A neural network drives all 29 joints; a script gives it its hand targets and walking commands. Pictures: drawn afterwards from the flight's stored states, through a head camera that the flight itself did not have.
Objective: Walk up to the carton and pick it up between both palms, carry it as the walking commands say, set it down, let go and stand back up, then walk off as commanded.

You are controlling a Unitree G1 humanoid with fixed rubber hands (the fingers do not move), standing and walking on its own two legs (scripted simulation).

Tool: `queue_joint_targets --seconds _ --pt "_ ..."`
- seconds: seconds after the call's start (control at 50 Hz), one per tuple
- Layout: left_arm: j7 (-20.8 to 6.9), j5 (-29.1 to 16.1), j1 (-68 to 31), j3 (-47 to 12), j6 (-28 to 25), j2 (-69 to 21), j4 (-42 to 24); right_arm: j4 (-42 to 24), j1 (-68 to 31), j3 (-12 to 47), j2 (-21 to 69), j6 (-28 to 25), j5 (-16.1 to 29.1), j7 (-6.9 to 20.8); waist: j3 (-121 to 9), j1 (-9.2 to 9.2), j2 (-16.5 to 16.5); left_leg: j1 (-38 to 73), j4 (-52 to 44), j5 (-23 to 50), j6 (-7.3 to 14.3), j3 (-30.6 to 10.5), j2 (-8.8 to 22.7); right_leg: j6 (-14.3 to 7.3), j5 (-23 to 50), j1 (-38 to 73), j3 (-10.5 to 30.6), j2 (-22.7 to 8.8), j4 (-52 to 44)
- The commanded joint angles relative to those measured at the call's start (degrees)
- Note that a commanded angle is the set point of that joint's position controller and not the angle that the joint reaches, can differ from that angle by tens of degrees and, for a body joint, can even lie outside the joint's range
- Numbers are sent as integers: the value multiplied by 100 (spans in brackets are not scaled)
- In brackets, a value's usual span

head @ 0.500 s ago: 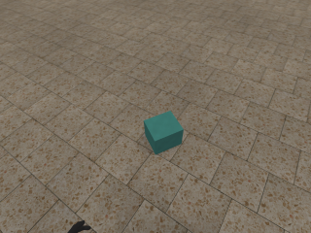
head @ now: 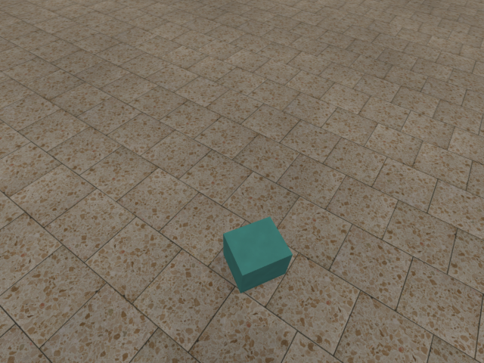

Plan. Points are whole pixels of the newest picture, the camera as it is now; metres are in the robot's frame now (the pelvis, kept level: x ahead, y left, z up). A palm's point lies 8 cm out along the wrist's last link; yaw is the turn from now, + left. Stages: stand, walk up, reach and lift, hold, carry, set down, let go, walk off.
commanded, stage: walk up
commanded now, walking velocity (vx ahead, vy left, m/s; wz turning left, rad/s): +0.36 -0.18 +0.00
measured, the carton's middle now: (255, 254) +0.64 -0.04 -0.68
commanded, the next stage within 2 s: none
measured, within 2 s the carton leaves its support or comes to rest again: neither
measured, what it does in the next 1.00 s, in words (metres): walks ahead: right foot, then left foot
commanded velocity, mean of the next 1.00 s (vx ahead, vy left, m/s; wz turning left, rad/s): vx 0.20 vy -0.05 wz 0.00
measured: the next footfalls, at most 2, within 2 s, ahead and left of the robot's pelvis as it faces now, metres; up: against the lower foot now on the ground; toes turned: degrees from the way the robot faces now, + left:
right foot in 0.26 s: +0.17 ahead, -0.17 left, +0.00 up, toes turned -6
left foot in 0.60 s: +0.20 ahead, +0.07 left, +0.00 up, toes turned +6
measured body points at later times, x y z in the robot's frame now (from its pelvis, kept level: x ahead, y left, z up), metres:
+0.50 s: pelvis +0.12 -0.05 +0.01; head +0.15 -0.06 +0.45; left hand +0.17 +0.21 -0.12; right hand +0.19 -0.31 -0.14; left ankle +0.09 +0.10 -0.69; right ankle +0.13 -0.17 -0.74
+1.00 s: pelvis +0.21 -0.06 +0.00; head +0.24 -0.07 +0.45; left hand +0.33 +0.19 -0.12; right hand +0.20 -0.32 -0.15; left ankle +0.15 +0.08 -0.73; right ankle +0.24 -0.18 -0.74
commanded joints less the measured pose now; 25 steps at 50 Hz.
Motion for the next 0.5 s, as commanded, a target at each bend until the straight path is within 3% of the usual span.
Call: queue_joint_targets --seconds 0.0,0.02,0.06,0.08,0.1,0.12,0.14,0.16,0.18,0.2,0.22,0.24,0.26,0.28,0.3,0.32,0.36,0.38,0.4,0.46,0.48 --pt "-126 8 84 371 186 206 -239 -188 774 -298 -880 -89 -142 -176 -284 -220 1012 1046 -1343 4073 539 -1132 1458 169 402 -814 42 -236 -29" --pt "-139 -21 -83 366 217 256 -210 -200 733 -350 -945 -80 -140 -177 -201 -221 1149 1010 -1286 4255 509 -947 1350 179 471 -864 -25 -158 -305" --pt "-225 -47 -712 318 296 139 -315 -239 879 -393 -1059 -24 -131 -209 -138 -372 1120 1196 -1393 3864 608 -809 1379 227 625 -986 -219 -121 -973" --pt "-255 -88 -867 226 305 27 -337 -370 806 -431 -1189 29 -144 -201 58 -411 1409 1006 -1471 3602 579 -540 1331 237 664 -794 -288 -112 -1635" --pt "-259 -94 -1074 233 298 97 -372 -345 865 -404 -1123 66 -123 -224 30 -465 1240 994 -1424 3427 524 -659 1230 251 620 -607 -441 79 -1937" --pt "-263 -116 -1195 218 293 66 -342 -315 837 -454 -1215 83 -129 -213 -108 -489 1420 1162 -1411 3477 503 -603 1287 218 770 -450 -432 89 -2241" --pt "-229 -75 -1178 204 275 55 -317 -293 951 -479 -1277 108 -145 -243 -292 -536 1337 1440 -1210 3741 462 -634 1296 180 723 -361 -527 177 -2594" --pt "-222 -87 -1272 165 219 29 -338 -240 1063 -490 -1206 99 -131 -233 -433 -557 1575 1582 -1050 3568 365 -556 1136 143 1054 -162 -620 247 -3161" --pt "-148 -54 -771 156 88 1 -205 -160 886 -410 -915 112 -147 -177 -734 -217 1723 1418 -624 2537 234 -229 762 180 1575 562 -762 270 -3847" --pt "-100 0 -233 223 5 235 105 -216 793 -352 -608 105 -112 -164 -1170 45 1344 887 10 1649 28 9 419 105 1893 1749 -628 54 -4173" --pt "-69 26 387 361 -39 698 371 -247 903 -276 -290 70 -134 -154 -1576 253 232 -81 726 329 -143 14 193 -130 2180 2847 120 -699 -3997" --pt "-2 75 855 442 -56 1232 431 -466 939 -228 -39 106 -146 -120 -1605 368 -1507 -1279 1964 -2014 -345 80 -186 -407 2861 3229 1827 -2140 -4325" --pt "32 -5 949 509 -7 1463 425 -519 763 -328 -474 191 -118 -182 -1516 451 -1588 -1514 2529 -2158 -286 -263 -86 -904 2747 3140 2057 -2357 -4404" --pt "38 -4 659 465 25 1236 376 -461 472 -321 -480 218 -166 -155 -753 360 -1081 -1785 2874 -1879 -353 -197 91 -1042 2408 2628 1886 -2228 -4519" --pt "65 0 264 408 21 898 246 -456 255 -320 -462 247 -123 -119 -338 249 -977 -1795 2857 -1518 -339 -177 130 -967 2037 2113 1506 -1900 -4739" --pt "71 -15 -100 393 5 847 84 -304 441 -316 -488 271 -125 -93 -251 56 -640 -1528 2689 -1188 -352 -293 221 -868 1871 1897 1244 -1711 -4794" --pt "91 -21 -496 340 -16 815 -125 -117 698 -286 -464 354 -123 -29 -322 -186 -867 -794 2512 -739 -383 -182 59 -754 1673 1118 881 -1278 -4901" --pt "116 1 -404 337 -28 818 -151 -187 517 -261 -398 384 -94 -10 -318 -79 -1031 -847 2225 -811 -437 1 -20 -792 1484 1363 783 -1182 -4892" --pt "113 4 -36 388 -56 841 -59 -278 258 -239 -338 361 -113 -39 -276 57 -944 -1023 1932 -926 -424 4 -5 -905 1740 1506 855 -1311 -4868" --pt "132 24 191 438 -27 910 -47 -225 -105 -166 -258 335 -136 -32 -210 118 -698 -755 1201 -957 -362 47 21 -1033 1067 1399 917 -1399 -4936" --pt "135 35 163 421 11 874 -68 -283 -130 -114 -160 325 -94 -41 -161 126 -911 -545 761 -1115 -395 126 -64 -993 921 1311 801 -1300 -4901"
